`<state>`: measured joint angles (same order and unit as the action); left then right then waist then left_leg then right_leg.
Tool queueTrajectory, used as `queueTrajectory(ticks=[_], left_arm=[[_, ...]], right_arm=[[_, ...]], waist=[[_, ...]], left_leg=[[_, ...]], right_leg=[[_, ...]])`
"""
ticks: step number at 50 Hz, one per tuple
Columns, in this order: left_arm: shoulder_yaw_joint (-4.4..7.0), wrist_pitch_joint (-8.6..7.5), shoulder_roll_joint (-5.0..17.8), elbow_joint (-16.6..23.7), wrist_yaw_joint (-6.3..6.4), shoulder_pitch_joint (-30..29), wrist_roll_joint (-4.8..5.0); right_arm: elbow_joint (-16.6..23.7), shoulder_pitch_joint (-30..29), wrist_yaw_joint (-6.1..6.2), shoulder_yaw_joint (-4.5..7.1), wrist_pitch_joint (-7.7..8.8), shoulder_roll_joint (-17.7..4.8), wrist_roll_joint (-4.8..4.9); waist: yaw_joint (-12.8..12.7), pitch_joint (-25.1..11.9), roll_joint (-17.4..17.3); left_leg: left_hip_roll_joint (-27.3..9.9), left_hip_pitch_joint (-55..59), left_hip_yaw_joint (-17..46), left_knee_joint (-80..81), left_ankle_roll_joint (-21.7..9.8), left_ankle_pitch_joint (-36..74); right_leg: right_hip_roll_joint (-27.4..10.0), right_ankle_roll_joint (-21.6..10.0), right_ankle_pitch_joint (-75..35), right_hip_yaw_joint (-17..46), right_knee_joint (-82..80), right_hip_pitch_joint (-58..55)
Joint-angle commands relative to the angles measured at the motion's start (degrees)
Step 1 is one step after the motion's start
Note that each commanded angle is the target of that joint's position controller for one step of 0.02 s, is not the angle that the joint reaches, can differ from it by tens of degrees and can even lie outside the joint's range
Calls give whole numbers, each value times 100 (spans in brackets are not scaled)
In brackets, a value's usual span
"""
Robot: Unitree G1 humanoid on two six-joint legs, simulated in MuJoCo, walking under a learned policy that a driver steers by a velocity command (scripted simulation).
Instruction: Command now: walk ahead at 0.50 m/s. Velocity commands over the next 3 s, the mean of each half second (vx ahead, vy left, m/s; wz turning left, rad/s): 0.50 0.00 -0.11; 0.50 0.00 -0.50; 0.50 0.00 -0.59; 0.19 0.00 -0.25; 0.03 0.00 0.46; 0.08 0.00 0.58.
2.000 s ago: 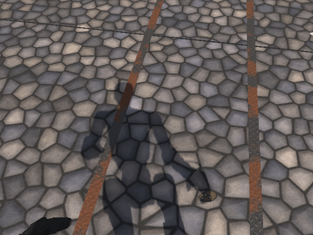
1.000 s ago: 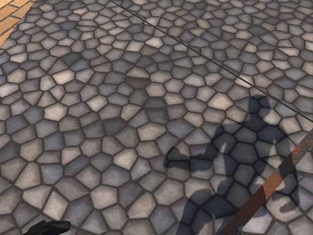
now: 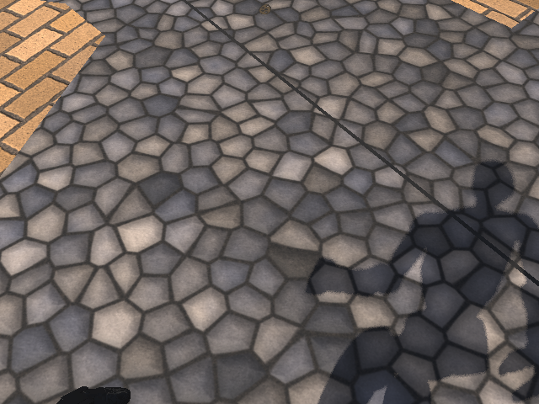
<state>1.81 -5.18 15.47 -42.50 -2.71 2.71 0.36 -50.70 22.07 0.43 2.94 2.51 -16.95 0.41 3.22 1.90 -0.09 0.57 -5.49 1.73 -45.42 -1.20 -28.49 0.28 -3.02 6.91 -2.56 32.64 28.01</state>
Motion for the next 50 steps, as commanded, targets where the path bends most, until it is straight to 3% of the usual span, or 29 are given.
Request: queueTrajectory(ticks=[1, 2, 3, 4, 7, 10, 14, 18, 21, 22, 23, 24, 25, 26, 27, 28, 29, 31, 34, 38, 42, 45, 47, 48, 49, 50], left_arm=[[299, 23, 969, -154, 83, 1745, 40], [277, 22, 906, -92, 98, 1366, 0], [246, 12, 773, -72, 91, 1117, -46], [207, -17, 655, -61, 90, 996, -113], [222, -92, 684, -164, 88, 979, -46], [278, -75, 873, -298, 165, 1153, -36], [302, -13, 983, -471, 227, 1488, 34], [340, 108, 1067, -681, 269, 1875, 113], [398, 189, 1160, -701, 323, 1786, 120], [384, 210, 1122, -685, 331, 1700, 114], [298, 210, 884, -650, 327, 1725, 54], [137, 194, 400, -493, 317, 1948, -126], [42, 98, 39, -391, 302, 2560, 72], [212, 71, 745, -480, 314, 2176, 216], [299, 72, 969, -339, 322, 1701, 260], [310, 105, 891, -338, 347, 1553, 214], [331, 144, 793, -323, 349, 1526, 154], [337, 267, 576, -317, 316, 1622, 166], [328, 398, 419, -133, 306, 1372, 131], [291, 375, 335, 73, 201, 882, 102], [214, 347, 238, 387, 54, 98, 80], [223, 364, 305, 618, -33, -201, 86], [304, 391, 465, 685, -62, -30, 79], [385, 414, 604, 637, -55, 322, 83], [524, 430, 818, 463, -29, 1056, 104], [738, 471, 1203, 177, 66, 2066, 117]], right_arm=[[595, -184, -71, 130, 322, -838, 193], [679, -519, -45, 109, 355, -784, 179], [701, -686, -25, 130, 348, -731, 84], [670, -564, -24, 142, 301, -661, 50], [616, -450, -3, 92, 137, -370, 22], [797, -1041, -1, 55, 114, -300, -35], [966, -1856, -85, -13, 200, -174, -14], [1171, -2423, -191, 3, 289, -283, 38], [1099, -2111, -222, 92, 366, -534, 40], [956, -1625, -198, 172, 382, -665, 29], [733, -784, -144, 310, 395, -952, -15], [642, 89, -89, 417, 368, -1398, -97], [523, 236, -126, 458, 293, -1582, -91], [612, 6, -133, 307, 302, -969, -54], [650, -387, -119, 222, 323, -706, -24], [669, -761, -125, 164, 344, -546, -50], [646, -1011, -127, 136, 360, -403, -77], [585, -1210, -110, 137, 415, -319, -125], [444, -1169, -61, 206, 468, -486, -132], [320, -1079, 10, 260, 407, -668, -131], [186, -762, 51, 322, 298, -853, -54], [84, -588, 45, 375, 170, -970, 41], [107, -687, 61, 424, 92, -1125, 98], [130, -747, 73, 450, 49, -1203, 131], [159, -855, 78, 452, 4, -1223, 162], [196, -833, 90, 393, 12, -1089, 112]], waist=[[-937, -1343, 878], [-777, -859, 401], [-628, -500, 246], [-432, -464, 391], [-246, -320, 430], [-356, -73, 319], [-641, 85, 296], [-744, 207, 337], [-442, 43, 482], [-154, -206, 471], [208, -826, 335], [390, -1821, -619], [93, -2346, -2164], [260, -1702, -1252], [217, -998, -917], [40, -668, -590], [-105, -421, -637], [-290, -279, -733], [-340, -76, -454], [-223, 93, -311], [72, 331, -163], [88, 406, -208], [-137, 168, -382], [-375, -90, -483], [-822, -473, -433], [-1292, -985, -169]], left_leg=[[-148, -3780, 547, -2912, -128, -27], [-441, -3658, 346, -2667, -128, 494], [-613, -3484, 284, -2338, -89, 814], [-761, -3109, 334, -2151, -71, 1039], [-866, -2863, 241, -1619, 80, 1242], [-908, -3200, 176, -655, 229, 2091], [-666, -2829, -39, 785, 249, 3237], [-475, -2722, 71, 1496, 215, 3202], [-371, -2096, 93, 1799, 61, 2683], [-274, -1375, -20, 1960, -49, 2537], [-454, -67, 84, 1852, -248, 2544], [-1660, 1687, 1302, 1619, -616, 2519], [-2530, 2780, 3699, 2575, -1313, 836], [-2324, 2221, 3559, 2922, -1117, -55], [-2171, 1533, 2707, 2996, -897, 159], [-1943, 878, 2084, 3130, -802, 840], [-1764, 417, 1584, 3289, -778, 1326], [-1581, -73, 883, 3573, -759, 1930], [-1626, -184, 261, 3792, -900, 2591], [-1523, -5, -501, 3897, -856, 2966], [-1621, 414, -981, 3853, -799, 3165], [-1775, 996, -1182, 3516, -687, 3762], [-1787, 1201, -1365, 2877, -565, 5474], [-1756, 1215, -1442, 2271, -503, 6395], [-1606, 987, -1576, 1247, -382, 6792], [-1370, 21, -1633, -225, -144, 5935]], right_leg=[[-1988, -1205, 1314, 3482, -1535, -4353], [-1792, -1098, 754, 2887, -1662, -3548], [-1616, -1084, 149, 2448, -1823, -2871], [-1473, -1047, -229, 2151, -1965, -2460], [-1357, -1146, -655, 1599, -2373, -1925], [-1267, -1115, -837, 1174, -2599, -1888], [-1016, -877, -801, 696, -2614, -1869], [-1266, -828, -632, 1006, -2266, -2347], [-1432, -664, -838, 1302, -1761, -2592], [-1265, -546, -1346, 1210, -1245, -2500], [-903, -360, -1396, 985, -158, -2077], [-354, -102, 361, 639, 1749, -887], [282, 116, 2776, 592, 3285, 902], [-73, 103, 2578, 1052, 3911, 1395], [-295, 55, 2017, 958, 3951, 1592], [-525, 94, 1552, 895, 3816, 1360], [-677, 131, 1218, 919, 3546, 1177], [-832, 186, 904, 877, 3361, 759], [-888, 282, 451, 874, 3011, 1042], [-835, 323, -549, 707, 1783, 1123], [-736, 204, -832, 280, 844, 1093], [-617, 13, -380, 66, 495, 1133], [-308, -200, 165, -232, 428, 599], [-81, -331, 443, -397, 443, 73], [188, -512, 351, -517, 185, -906], [257, -748, 110, -191, -96, -2567]])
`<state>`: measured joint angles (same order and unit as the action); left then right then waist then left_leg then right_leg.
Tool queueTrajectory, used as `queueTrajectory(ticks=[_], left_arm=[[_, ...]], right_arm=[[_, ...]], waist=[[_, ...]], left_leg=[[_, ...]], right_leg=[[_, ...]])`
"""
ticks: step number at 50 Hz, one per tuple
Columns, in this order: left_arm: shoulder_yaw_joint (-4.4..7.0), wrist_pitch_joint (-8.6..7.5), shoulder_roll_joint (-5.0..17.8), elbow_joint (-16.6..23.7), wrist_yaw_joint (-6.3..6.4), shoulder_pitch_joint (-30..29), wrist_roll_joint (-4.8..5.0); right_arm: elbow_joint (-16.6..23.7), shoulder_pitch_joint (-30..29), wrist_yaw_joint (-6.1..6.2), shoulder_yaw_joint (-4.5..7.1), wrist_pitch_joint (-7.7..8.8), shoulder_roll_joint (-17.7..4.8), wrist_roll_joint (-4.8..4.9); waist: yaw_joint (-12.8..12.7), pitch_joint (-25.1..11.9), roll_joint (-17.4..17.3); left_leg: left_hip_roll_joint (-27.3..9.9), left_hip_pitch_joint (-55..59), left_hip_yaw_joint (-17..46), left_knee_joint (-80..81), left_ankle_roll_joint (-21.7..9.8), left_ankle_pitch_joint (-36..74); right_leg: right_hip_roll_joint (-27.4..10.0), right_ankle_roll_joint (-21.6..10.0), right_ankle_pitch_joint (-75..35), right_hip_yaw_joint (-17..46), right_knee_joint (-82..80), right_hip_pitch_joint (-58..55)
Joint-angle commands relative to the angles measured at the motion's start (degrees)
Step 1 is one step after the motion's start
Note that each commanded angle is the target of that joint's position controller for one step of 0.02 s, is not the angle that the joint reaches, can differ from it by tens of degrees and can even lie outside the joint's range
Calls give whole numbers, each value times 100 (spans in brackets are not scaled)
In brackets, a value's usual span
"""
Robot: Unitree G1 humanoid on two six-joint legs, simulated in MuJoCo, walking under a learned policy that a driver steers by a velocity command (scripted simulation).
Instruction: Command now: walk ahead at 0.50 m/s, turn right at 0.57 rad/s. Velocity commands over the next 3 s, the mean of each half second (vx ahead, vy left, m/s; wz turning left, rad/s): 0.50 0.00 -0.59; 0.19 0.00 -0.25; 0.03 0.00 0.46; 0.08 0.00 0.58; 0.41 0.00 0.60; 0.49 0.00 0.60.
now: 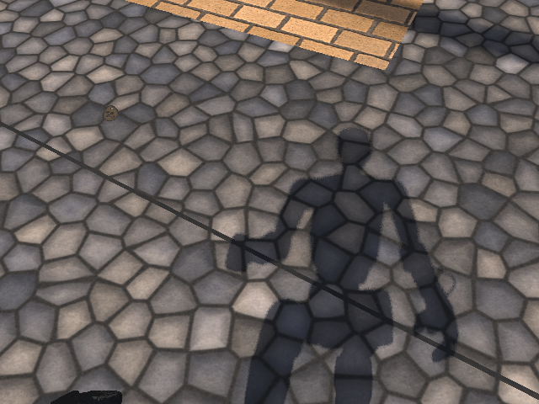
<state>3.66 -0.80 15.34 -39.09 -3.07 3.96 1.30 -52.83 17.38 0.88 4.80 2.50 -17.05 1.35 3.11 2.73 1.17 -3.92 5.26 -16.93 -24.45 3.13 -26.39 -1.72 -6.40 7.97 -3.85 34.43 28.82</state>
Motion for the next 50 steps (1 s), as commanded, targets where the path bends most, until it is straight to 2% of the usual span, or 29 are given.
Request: queueTrajectory(ticks=[1, 2, 3, 4, 5, 6, 7, 10, 15, 20, 23, 24, 25, 26, 27, 28, 29, 30, 32, 34, 38, 40, 42, 44, 45, 46, 47, 48, 50], left_arm=[[683, 50, 1907, -237, 210, 2099, 77], [577, -80, 1784, 30, 152, 2084, 21], [441, -183, 1333, -12, 103, 1964, -26], [395, -255, 1186, -20, 105, 1695, -30], [334, -278, 989, 41, 118, 1277, -23], [272, -285, 816, 129, 146, 990, -66], [244, -286, 769, 196, 172, 889, -112], [287, -318, 946, 159, 277, 1054, -62], [323, -254, 1050, 31, 403, 1443, -26], [328, -193, 996, -146, 435, 1769, 19], [329, -126, 966, -122, 466, 1640, -6], [262, -122, 789, -74, 452, 1592, -24], [144, -124, 487, 58, 438, 1580, -114], [51, -157, 142, 225, 451, 2414, 34], [140, -152, 769, 92, 480, 2504, 59], [248, -100, 1114, 128, 488, 1942, 36], [284, -35, 1156, 189, 513, 1610, -10], [320, 12, 1135, 262, 520, 1424, -67], [293, 146, 816, 316, 489, 1550, 5], [221, 231, 568, 476, 482, 1383, 20], [81, 203, 315, 543, 432, 1113, -119], [44, 176, 278, 497, 397, 908, -164], [79, 152, 421, 519, 380, 675, -179], [123, 98, 536, 470, 381, 723, -200], [178, 80, 777, 494, 427, 720, -233], [253, 103, 1189, 595, 510, 796, -316], [253, 200, 1179, 591, 551, 663, -301], [201, 232, 894, 571, 522, 559, -256], [255, 230, 996, 515, 531, 484, -250]], right_arm=[[672, 80, -8, -34, 105, -280, -285], [827, -65, -83, -117, 351, -292, -166], [986, -858, -141, 6, 507, -760, 99], [1066, -1029, -139, -13, 594, -722, 126], [956, -960, -88, 0, 610, -699, -14], [896, -842, -66, 46, 562, -762, -111], [881, -759, -79, 65, 484, -766, -133], [961, -899, -66, 27, 329, -528, -224], [1286, -1934, -127, -94, 346, -280, -168], [1489, -2285, -241, -46, 451, -518, -86], [1360, -1715, -249, 51, 539, -710, -84], [1216, -1126, -214, 140, 569, -866, -135], [1163, -351, -165, 223, 581, -1181, -262], [1015, 37, -167, 319, 486, -1605, -351], [1108, -99, -203, 193, 453, -1047, -195], [1226, -401, -178, 83, 404, -661, -183], [1281, -704, -166, 22, 341, -525, -227], [1243, -895, -159, -9, 290, -425, -227], [1146, -1015, -141, -14, 268, -435, -254], [1064, -1088, -101, 55, 247, -638, -241], [871, -1143, -90, 48, 152, -734, -146], [739, -1130, -159, -13, 138, -654, -88], [609, -1030, -227, -11, 112, -793, -21], [543, -1074, -240, -46, 78, -809, 64], [478, -843, -246, -112, 95, -643, 26], [552, -635, -265, -198, 131, -430, -174], [476, -106, -254, -274, 103, -200, -170], [531, -442, -216, -259, 30, -356, -85], [627, -734, -131, -134, -138, -665, -28]], waist=[[-799, -1398, 1289], [-810, -2390, 1081], [-1065, -1741, 436], [-881, -1127, 274], [-599, -774, -61], [-387, -617, 15], [-269, -576, 117], [-230, -453, 52], [-607, -180, 317], [-705, -145, 421], [-368, -288, 662], [-77, -659, 601], [243, -1434, 63], [-170, -2144, -1948], [-129, -1990, -1575], [-7, -1350, -1005], [-84, -1003, -561], [-188, -727, -493], [-397, -578, -805], [-409, -517, -909], [-406, -905, -663], [-356, -907, -656], [-306, -794, -681], [-463, -726, -670], [-427, -790, -495], [-273, -1199, 79], [-81, -1539, 847], [-278, -1407, 938], [-393, -1009, 1045]], left_leg=[[-82, -3532, 341, -4433, -204, 876], [638, -4679, 1823, -5496, -157, -970], [311, -5259, 2182, -5577, -306, -444], [68, -5273, 2143, -5152, -426, 108], [-161, -4890, 2159, -4655, -407, 490], [-300, -4444, 2189, -4246, -363, 751], [-340, -4132, 2198, -4057, -306, 899], [-232, -3997, 2037, -3259, -29, 1353], [157, -3679, 1989, -1156, 103, 3040], [305, -3401, 2201, -371, -62, 3013], [370, -2683, 2096, -143, -316, 2351], [278, -1760, 2093, -16, -497, 2352], [-628, -335, 2907, -196, -840, 2446], [-1960, 1456, 5455, 213, -1821, 2271], [-2104, 1362, 5950, 367, -1828, 2062], [-1875, 706, 4894, 314, -1625, 2812], [-1636, 19, 3991, 273, -1496, 3821], [-1408, -553, 3400, 282, -1448, 4597], [-1110, -1260, 2658, 554, -1388, 4823], [-1161, -1394, 2318, 812, -1568, 5011], [-1068, -1467, 1902, 878, -1674, 5231], [-884, -1578, 1765, 835, -1553, 4956], [-849, -1458, 1924, 638, -1470, 4620], [-720, -1597, 2090, 276, -1229, 3941], [-523, -1833, 2120, 65, -918, 3349], [-163, -2311, 1949, -453, -573, 1915], [129, -2864, 1628, -844, -280, 155], [177, -2859, 1609, -1088, -164, 0], [262, -3214, 1510, -1902, -118, -135]], right_leg=[[-1007, -1205, 186, 2564, -475, -4553], [-1808, -1978, 1473, 5228, -1588, -5322], [-1697, -1571, 1276, 4636, -1929, -4956], [-1476, -1352, 834, 3854, -1906, -4196], [-1212, -1153, 201, 3205, -1891, -3378], [-1008, -1050, -351, 2755, -1970, -2768], [-897, -1022, -629, 2583, -2088, -2407], [-720, -1044, -1287, 2123, -2236, -1882], [-342, -649, -555, 1772, -2194, -1504], [-611, -510, -136, 2393, -1666, -2018], [-647, -365, -558, 2720, -1054, -2223], [-345, -197, -855, 2555, -395, -2067], [75, 61, -320, 2106, 1195, -1421], [922, 517, 2556, 1383, 3105, 617], [485, 639, 2812, 1583, 3927, 1220], [314, 736, 2421, 1514, 4158, 1327], [125, 827, 2129, 1285, 4100, 1132], [-17, 880, 1978, 1188, 3865, 995], [-194, 897, 1788, 960, 3388, 499], [-227, 967, 1563, 779, 2877, 527], [-154, 896, 639, 745, 1442, -302], [-87, 847, 177, 626, 659, -846], [67, 800, -7, 520, 7, -1092], [188, 615, -682, 428, -1083, -1786], [-132, 458, -1550, 745, -1386, -2371], [-1038, 146, -3500, 1445, -911, -3209], [-1727, -515, -3406, 1878, -743, -3587], [-1643, -656, -2479, 1937, -978, -3148], [-1581, -575, -1803, 1861, -1249, -2759]])
Over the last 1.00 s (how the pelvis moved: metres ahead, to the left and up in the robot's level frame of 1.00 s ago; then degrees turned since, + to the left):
0.52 -0.02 0.00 -21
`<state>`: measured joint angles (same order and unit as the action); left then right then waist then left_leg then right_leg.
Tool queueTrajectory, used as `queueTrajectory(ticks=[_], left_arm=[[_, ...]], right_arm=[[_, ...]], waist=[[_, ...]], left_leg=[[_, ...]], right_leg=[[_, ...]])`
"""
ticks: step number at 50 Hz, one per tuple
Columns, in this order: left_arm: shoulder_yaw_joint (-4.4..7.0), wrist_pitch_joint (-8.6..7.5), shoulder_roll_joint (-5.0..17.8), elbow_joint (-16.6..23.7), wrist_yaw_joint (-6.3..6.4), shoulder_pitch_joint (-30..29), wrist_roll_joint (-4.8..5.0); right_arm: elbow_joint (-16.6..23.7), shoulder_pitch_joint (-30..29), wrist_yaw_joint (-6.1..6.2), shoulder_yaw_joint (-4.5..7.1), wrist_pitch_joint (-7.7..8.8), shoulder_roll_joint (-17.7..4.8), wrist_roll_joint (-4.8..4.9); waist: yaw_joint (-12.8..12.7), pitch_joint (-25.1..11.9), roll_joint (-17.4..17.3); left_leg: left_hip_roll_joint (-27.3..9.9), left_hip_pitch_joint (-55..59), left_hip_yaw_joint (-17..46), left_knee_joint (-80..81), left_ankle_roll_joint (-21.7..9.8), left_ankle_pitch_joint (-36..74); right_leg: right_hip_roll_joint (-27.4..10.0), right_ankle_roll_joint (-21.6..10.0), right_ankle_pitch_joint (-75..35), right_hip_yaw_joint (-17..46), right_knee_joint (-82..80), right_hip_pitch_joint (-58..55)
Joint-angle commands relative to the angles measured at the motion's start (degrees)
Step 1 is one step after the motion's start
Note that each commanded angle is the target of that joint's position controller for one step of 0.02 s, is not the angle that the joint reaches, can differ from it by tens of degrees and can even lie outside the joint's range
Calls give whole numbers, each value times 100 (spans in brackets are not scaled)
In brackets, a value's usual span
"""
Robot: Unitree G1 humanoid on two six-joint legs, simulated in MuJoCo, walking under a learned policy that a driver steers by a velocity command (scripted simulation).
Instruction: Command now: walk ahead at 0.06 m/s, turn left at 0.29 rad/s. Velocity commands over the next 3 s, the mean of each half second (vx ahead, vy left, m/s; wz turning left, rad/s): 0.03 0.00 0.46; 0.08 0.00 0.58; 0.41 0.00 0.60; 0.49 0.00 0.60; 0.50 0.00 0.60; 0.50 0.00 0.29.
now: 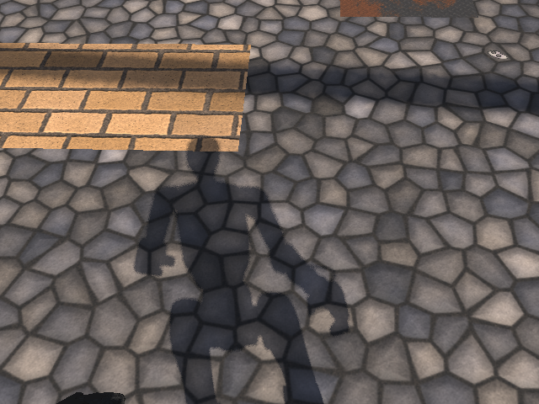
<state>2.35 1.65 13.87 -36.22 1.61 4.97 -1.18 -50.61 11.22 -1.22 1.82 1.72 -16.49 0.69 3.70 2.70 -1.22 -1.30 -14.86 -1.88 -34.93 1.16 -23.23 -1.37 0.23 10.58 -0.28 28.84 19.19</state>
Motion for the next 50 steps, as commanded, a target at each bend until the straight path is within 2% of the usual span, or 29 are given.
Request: queueTrajectory(ticks=[1, 2, 3, 6, 9, 11, 12, 13, 14, 15, 16, 17, 18, 20, 22, 25, 29, 34, 36, 37, 38, 39, 40, 41, 42, 43, 44, 47, 50], left_arm=[[414, -49, 1217, 207, 84, 398, -4], [415, -90, 1210, 165, 102, 334, 16], [399, -123, 1129, 143, 108, 153, 46], [399, -164, 1017, 70, 104, -362, 68], [426, -123, 1054, -67, 105, -406, 118], [420, -71, 999, -187, 120, -406, 233], [397, -37, 816, -357, 105, -14, 205], [300, -8, 534, -174, 91, 56, -51], [345, -42, 721, 18, 145, -600, 8], [399, -48, 890, 0, 182, -675, 117], [446, -49, 964, -102, 215, -542, 128], [483, -38, 1000, -245, 257, -424, 87], [500, -38, 1009, -295, 273, -333, 68], [491, -85, 908, -361, 234, -186, 105], [461, -130, 811, -388, 217, -186, 131], [419, -170, 746, -382, 186, -284, 134], [400, -230, 790, -409, 110, -311, 156], [404, -370, 898, -454, -6, -161, 195], [411, -424, 928, -511, -63, 40, 206], [424, -445, 937, -579, -90, 233, 206], [457, -452, 1027, -650, -99, 408, 185], [522, -420, 1363, -627, -69, 482, 94], [565, -348, 1723, -595, -39, 367, -26], [518, -361, 1484, -533, -44, 375, -83], [428, -378, 1191, -455, -21, 212, -16], [395, -379, 1079, -455, 13, 98, 89], [366, -391, 1035, -456, 54, 122, 175], [353, -430, 1118, -516, 114, 535, 127], [380, -489, 1234, -568, 82, 843, 110]], right_arm=[[418, -68, 107, 231, -168, -844, 24], [404, 79, 124, 294, -270, -878, 39], [401, 198, 143, 314, -349, -788, 66], [489, 163, 160, 290, -470, -515, 30], [618, 138, 37, 323, -486, -556, 24], [538, 472, -33, 379, -472, -588, -14], [590, 458, -6, 447, -446, -813, -75], [819, 386, 120, 614, -408, -1645, -90], [937, 520, 50, 576, -289, -1724, -353], [952, 358, 33, 553, -173, -1603, -371], [980, 76, 74, 530, -115, -1450, -221], [1023, -148, 132, 464, -124, -1217, -85], [1059, -249, 194, 418, -142, -1111, -24], [1096, -135, 271, 372, -172, -994, -39], [1114, 5, 317, 386, -188, -1014, -25], [1148, 74, 359, 428, -243, -1101, -1], [1241, -33, 338, 476, -305, -1184, -14], [1371, -246, 279, 498, -380, -1198, 10], [1430, -381, 284, 492, -415, -1176, 53], [1470, -491, 300, 481, -440, -1150, 93], [1511, -522, 325, 457, -457, -1073, 119], [1534, -291, 321, 386, -450, -822, 66], [1606, 23, 300, 359, -413, -681, 77], [1560, 47, 286, 478, -356, -1143, 3], [1495, 0, 263, 560, -346, -1352, 39], [1438, -21, 246, 564, -368, -1265, 23], [1441, -73, 231, 544, -381, -1157, -6], [1628, -432, 119, 434, -280, -838, 69], [1803, -678, 67, 366, -182, -678, 62]], waist=[[-512, -902, 1382], [-429, -813, 1279], [-303, -719, 1117], [-170, -644, 1010], [-168, -815, 1005], [-10, -819, 783], [-134, -575, -3], [-365, -329, -1932], [82, -635, -1503], [1, -571, -932], [-171, -448, -660], [-257, -444, -487], [-324, -477, -585], [-343, -692, -570], [-289, -773, -482], [-215, -719, -548], [-169, -557, -700], [-190, -673, -767], [-307, -749, -781], [-449, -772, -751], [-530, -789, -652], [-392, -965, 105], [-94, -820, 1524], [-261, -721, 1378], [-259, -536, 1009], [-252, -351, 976], [-342, -231, 1059], [-661, -93, 964], [-853, -90, 932]], left_leg=[[-68, -1341, 115, -1644, 137, -912], [-142, -1370, 224, -2320, 195, -1152], [-193, -1327, 244, -2481, 213, -1112], [-274, -797, 101, -1866, 183, -406], [-185, -339, -126, -901, 46, 275], [85, 297, -349, 195, -202, 1108], [-98, 565, 265, 906, -448, 1983], [-1665, 1002, 2637, 1472, -1276, 3850], [-2134, 671, 3373, 1774, -2115, 3753], [-1895, 647, 3029, 1815, -1999, 3057], [-1588, 688, 2645, 1743, -1666, 2557], [-1391, 749, 2392, 1682, -1399, 2338], [-1266, 666, 2231, 1665, -1302, 2489], [-1099, 839, 2065, 1627, -1289, 2835], [-1050, 1125, 2061, 1578, -1316, 2978], [-983, 1248, 2223, 1560, -1335, 2620], [-880, 835, 2535, 1566, -1400, 2116], [-812, 784, 3057, 1299, -1419, 2838], [-708, 820, 3208, 1100, -1318, 3185], [-567, 724, 3183, 963, -1178, 3103], [-354, 436, 3072, 780, -951, 2617], [60, -173, 2569, -9, -640, 1212], [1046, -1449, 1426, -975, -309, -1173], [639, -1920, 1208, -2198, -93, -1306], [352, -2076, 1154, -2567, -45, -749], [249, -2253, 1028, -2677, 34, -329], [185, -2528, 959, -2846, 129, -30], [-5, -2777, 576, -2684, 267, 448], [-180, -2828, 469, -2086, 314, 694]], right_leg=[[-1848, -1390, -2214, 1581, -835, -1570], [-1978, -1495, -2373, 1506, -911, -1296], [-1913, -1450, -2256, 1244, -963, -1041], [-1600, -1187, -1812, 511, -992, -538], [-1603, -1066, -1659, 249, -691, -696], [-1419, -689, -946, -72, -83, -472], [-1033, -228, 98, -514, 788, 29], [-131, 454, 2544, -898, 2575, 1590], [229, 404, 3070, 149, 3602, 1861], [111, 284, 2648, 409, 3922, 1987], [-5, 203, 2082, 481, 3856, 2077], [-89, 210, 1684, 521, 3747, 2090], [-82, 249, 1390, 539, 3711, 1919], [49, 323, 1010, 526, 3692, 1731], [118, 392, 849, 546, 3300, 1770], [161, 511, 761, 605, 2446, 1677], [249, 559, 822, 644, 1633, 1141], [383, 454, 1006, 670, 862, 494], [414, 363, 774, 635, 211, 102], [407, 294, 293, 562, -419, -281], [207, 183, -427, 601, -985, -821], [-746, -175, -973, 1386, -1099, -1518], [-1712, -1038, -1631, 2652, -1211, -1901], [-2222, -1560, -720, 3112, -1391, -1637], [-1926, -1411, 507, 2680, -1496, -1502], [-1542, -1130, 1379, 2289, -1601, -1494], [-1397, -998, 1625, 2086, -1673, -1619], [-1281, -970, 1506, 1503, -1918, -1745], [-1400, -1049, 1257, 1213, -2039, -1985]])
Over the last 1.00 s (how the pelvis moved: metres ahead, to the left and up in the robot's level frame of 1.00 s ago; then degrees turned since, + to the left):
0.43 -0.05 0.02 -23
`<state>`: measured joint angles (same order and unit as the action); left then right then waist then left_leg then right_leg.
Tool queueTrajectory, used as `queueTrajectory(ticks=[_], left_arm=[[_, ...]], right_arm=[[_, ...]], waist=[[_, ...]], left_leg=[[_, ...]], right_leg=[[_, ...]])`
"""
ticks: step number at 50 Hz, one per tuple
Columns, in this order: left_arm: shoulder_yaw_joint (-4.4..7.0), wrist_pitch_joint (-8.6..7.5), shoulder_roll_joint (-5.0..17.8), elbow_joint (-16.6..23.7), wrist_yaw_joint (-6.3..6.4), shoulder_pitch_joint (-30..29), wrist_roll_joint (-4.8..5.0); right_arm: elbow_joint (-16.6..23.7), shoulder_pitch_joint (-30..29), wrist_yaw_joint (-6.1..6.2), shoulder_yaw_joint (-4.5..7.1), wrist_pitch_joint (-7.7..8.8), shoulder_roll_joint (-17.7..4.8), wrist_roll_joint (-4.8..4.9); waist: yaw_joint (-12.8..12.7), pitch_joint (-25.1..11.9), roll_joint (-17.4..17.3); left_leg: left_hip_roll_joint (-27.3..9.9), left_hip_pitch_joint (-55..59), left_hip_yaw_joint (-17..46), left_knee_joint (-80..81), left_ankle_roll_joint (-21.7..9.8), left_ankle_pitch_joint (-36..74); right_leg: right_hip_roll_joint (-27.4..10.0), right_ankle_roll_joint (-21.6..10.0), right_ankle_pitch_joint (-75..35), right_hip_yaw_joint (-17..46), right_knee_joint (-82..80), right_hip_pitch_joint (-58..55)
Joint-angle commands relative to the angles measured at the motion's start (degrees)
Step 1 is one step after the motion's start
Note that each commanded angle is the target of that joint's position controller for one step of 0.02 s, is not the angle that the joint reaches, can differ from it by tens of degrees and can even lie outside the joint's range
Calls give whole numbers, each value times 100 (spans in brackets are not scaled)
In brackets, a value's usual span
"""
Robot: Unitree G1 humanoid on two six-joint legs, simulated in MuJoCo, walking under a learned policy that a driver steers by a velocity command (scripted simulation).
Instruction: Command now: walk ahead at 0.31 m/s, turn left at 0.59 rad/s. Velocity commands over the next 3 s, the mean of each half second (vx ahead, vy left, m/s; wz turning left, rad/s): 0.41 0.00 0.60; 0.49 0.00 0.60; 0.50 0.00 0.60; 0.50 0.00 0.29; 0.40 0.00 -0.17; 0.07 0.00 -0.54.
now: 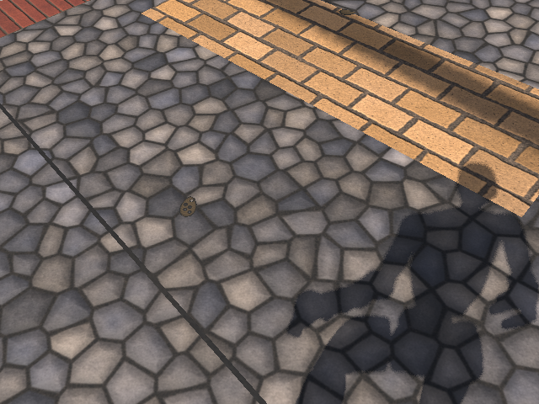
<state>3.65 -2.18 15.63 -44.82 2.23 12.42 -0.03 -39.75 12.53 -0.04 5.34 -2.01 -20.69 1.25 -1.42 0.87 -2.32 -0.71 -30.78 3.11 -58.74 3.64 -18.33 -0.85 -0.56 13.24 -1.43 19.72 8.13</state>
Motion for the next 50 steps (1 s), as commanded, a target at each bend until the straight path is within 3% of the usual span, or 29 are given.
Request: queueTrajectory(ticks=[1, 5, 8, 10, 11, 12, 13, 14, 15, 16, 17, 18, 21, 26, 29, 33, 34, 35, 36, 37, 38, 39, 40, 41, 42, 43, 45, 48, 50], left_arm=[[263, -124, 1105, 292, -4, 109, 2], [332, -179, 1299, 279, -135, 117, 60], [374, -183, 1389, 233, -243, 180, 164], [385, -134, 1433, 220, -281, 49, 249], [343, -130, 1326, 220, -281, 64, 235], [235, -147, 1027, 228, -275, 205, 132], [38, -224, 471, 698, -262, 116, -139], [36, -396, 649, 817, -258, -218, -20], [140, -499, 1075, 893, -319, -478, 219], [129, -561, 1090, 848, -336, -447, 215], [136, -583, 1070, 767, -319, -404, 64], [164, -565, 1073, 726, -320, -337, -30], [136, -450, 907, 666, -362, -324, -100], [-33, -436, 531, 948, -397, -1421, -53], [-38, -477, 565, 1111, -462, -1890, 16], [64, -541, 786, 1118, -481, -1759, 28], [118, -556, 872, 1069, -457, -1504, 24], [217, -572, 1027, 941, -411, -932, 11], [293, -576, 1207, 843, -367, -89, -53], [406, -531, 1646, 753, -309, 747, -153], [341, -489, 1397, 635, -381, 831, -53], [222, -435, 919, 724, -350, 524, 30], [171, -372, 736, 745, -304, 246, 19], [140, -346, 674, 683, -292, 27, -28], [107, -362, 568, 635, -280, -97, -76], [112, -386, 578, 597, -273, -168, -99], [144, -456, 611, 481, -275, -208, -31], [223, -493, 842, 331, -269, -167, -14], [232, -464, 907, 286, -264, -209, -14]], right_arm=[[755, -821, -75, -9, 215, -215, 2], [889, -897, -175, -100, 269, -79, 0], [963, -841, -214, -96, 243, -153, 18], [899, -453, -221, -45, 222, -213, 9], [727, 114, -197, 75, 210, -395, 9], [455, 1086, -141, 294, 189, -790, 65], [452, 1657, -44, 467, 203, -1638, 76], [639, 1601, -109, 326, 373, -1391, 44], [623, 1348, -149, 179, 493, -940, -14], [636, 1122, -161, 106, 546, -715, -44], [685, 779, -149, 51, 539, -565, -49], [751, 524, -123, 0, 536, -466, -95], [741, 389, -19, 7, 568, -539, -101], [396, 859, 134, 68, 548, -655, -7], [177, 1173, 151, 95, 530, -670, 52], [23, 1215, 210, 134, 424, -640, 51], [27, 1173, 208, 144, 391, -639, 35], [69, 1087, 191, 115, 369, -567, 15], [204, 929, 157, 30, 354, -389, -40], [333, 1498, 148, -120, 379, 112, -58], [343, 1947, 138, -183, 425, 67, 78], [266, 1528, 129, -39, 420, -493, 169], [365, 940, 124, -2, 405, -659, 133], [459, 609, 119, -2, 402, -578, 50], [487, 510, 104, 20, 381, -493, 3], [478, 612, 76, 1, 340, -352, 40], [515, 583, 59, -57, 265, -87, 57], [648, 260, 33, -106, 263, 13, -10], [658, 54, -38, -129, 318, 41, 3]], waist=[[-342, 105, 1037], [-317, 250, 1006], [-240, 295, 993], [97, 219, 881], [392, -82, 703], [805, -661, 200], [796, -979, -1644], [902, -1461, -1282], [862, -835, -856], [673, -521, -598], [472, -276, -210], [285, -161, -261], [114, -74, -180], [425, 185, -234], [572, 275, -239], [416, 231, -430], [299, 90, -530], [6, -313, -555], [-434, -1113, -470], [-401, -2208, 709], [-195, -2712, 2072], [-292, -1734, 1330], [-324, -980, 811], [-195, -435, 545], [-52, -204, 593], [69, -109, 744], [145, 33, 760], [127, 142, 591], [71, 167, 531]], left_leg=[[-294, -1138, -74, 532, 51, 291], [-379, -367, -375, 1493, -138, 415], [-334, 140, -573, 1920, -368, 265], [-122, 880, -840, 2451, -616, 340], [149, 1862, -985, 2667, -768, 461], [196, 3261, -664, 2811, -991, 434], [-1412, 4710, 2489, 3554, -1934, -470], [-1957, 4861, 4444, 4566, -2469, -1466], [-1937, 4553, 3801, 4618, -2327, -1347], [-1713, 4017, 3160, 4520, -2158, -887], [-1466, 3466, 2602, 4480, -1994, -245], [-1241, 3020, 2187, 4565, -1894, 344], [-987, 2520, 1610, 4740, -1913, 1685], [-567, 2045, 1044, 4680, -1581, 1953], [-695, 2133, 1328, 4586, -1484, 1700], [-959, 2828, 1765, 4040, -1331, 2198], [-932, 2905, 1798, 3752, -1271, 2799], [-700, 2867, 1673, 3125, -1141, 3565], [-384, 2283, 1525, 1913, -956, 3318], [333, 486, 1015, -205, -560, 1203], [552, -710, 882, -1477, -402, -1581], [126, -1184, 907, -1893, -362, -1208], [-110, -1192, 610, -1810, -351, -728], [-299, -1042, 488, -1532, -350, -437], [-480, -823, 490, -1257, -379, -247], [-574, -566, 448, -1126, -390, -150], [-674, -552, 339, -827, -369, -94], [-750, -860, 303, -156, -289, 557], [-717, -785, 182, 502, -305, 1272]], right_leg=[[-1477, -972, 854, 1179, -1149, -856], [-1501, -922, 405, 503, -1164, -388], [-1635, -870, 292, 270, -993, -291], [-1644, -720, -249, -19, -453, -93], [-1458, -561, -1180, -370, 405, 236], [-1086, -284, -1644, -848, 1989, 825], [-212, 283, 1038, -1003, 4477, 3155], [170, 250, 1962, 409, 5442, 4062], [-171, 71, 1510, 587, 5631, 4538], [-384, -72, 1035, 557, 5297, 4337], [-549, -68, 650, 568, 4826, 4011], [-631, -48, 340, 596, 4418, 3613], [-455, 198, -277, 414, 3797, 3242], [-11, 402, -1791, 295, 1704, 2718], [119, 299, -2083, 396, 1101, 2421], [122, 59, -1510, 550, 747, 2152], [185, -36, -1186, 452, 735, 1776], [251, -191, -1187, 280, 581, 916], [-231, -492, -1192, 630, 796, -627], [-1641, -1219, -485, 2601, 880, -2940], [-2387, -1657, 683, 4703, 103, -3583], [-2208, -1408, 1445, 4162, -159, -2805], [-1975, -1187, 1155, 3216, -248, -1913], [-1743, -1117, 469, 2584, -424, -1053], [-1545, -1058, 22, 2108, -582, -532], [-1440, -1044, -183, 1764, -754, -185], [-1439, -1139, -532, 1277, -1039, 101], [-1494, -1225, -1124, 693, -1239, -11], [-1323, -1104, -1477, 160, -1234, -124]])
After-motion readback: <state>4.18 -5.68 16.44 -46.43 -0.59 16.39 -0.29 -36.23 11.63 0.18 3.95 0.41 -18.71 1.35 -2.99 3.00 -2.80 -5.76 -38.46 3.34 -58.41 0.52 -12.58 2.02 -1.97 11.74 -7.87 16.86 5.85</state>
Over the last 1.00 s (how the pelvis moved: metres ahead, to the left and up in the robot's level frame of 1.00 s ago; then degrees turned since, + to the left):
0.06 0.03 0.01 35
